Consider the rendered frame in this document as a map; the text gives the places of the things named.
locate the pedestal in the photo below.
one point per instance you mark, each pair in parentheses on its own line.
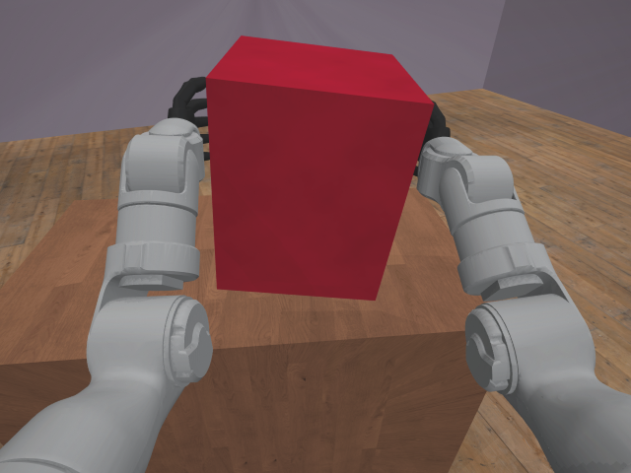
(296,384)

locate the robot left hand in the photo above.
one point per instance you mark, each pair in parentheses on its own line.
(184,107)

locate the right robot upper arm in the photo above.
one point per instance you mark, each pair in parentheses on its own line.
(537,352)

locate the robot right forearm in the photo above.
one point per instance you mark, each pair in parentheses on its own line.
(498,256)

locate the robot right hand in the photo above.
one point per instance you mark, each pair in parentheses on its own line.
(436,128)

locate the left robot upper arm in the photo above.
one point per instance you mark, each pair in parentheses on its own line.
(143,352)

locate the robot left forearm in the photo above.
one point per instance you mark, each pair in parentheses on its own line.
(157,209)

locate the carton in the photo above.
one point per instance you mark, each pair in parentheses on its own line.
(312,152)

